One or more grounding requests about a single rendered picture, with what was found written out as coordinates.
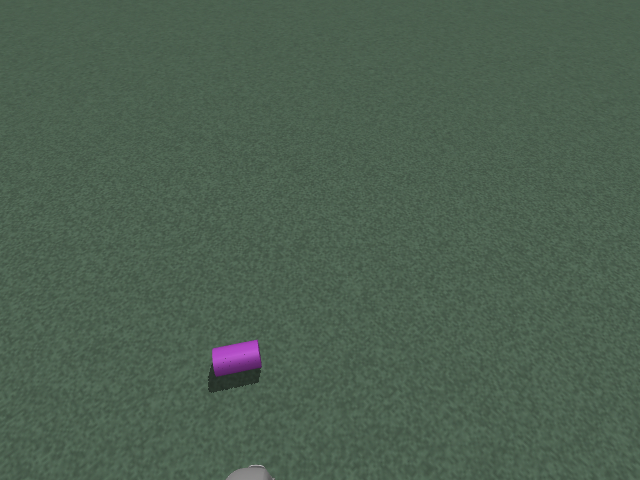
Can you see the can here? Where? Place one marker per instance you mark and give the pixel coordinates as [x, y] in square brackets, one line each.
[236, 358]

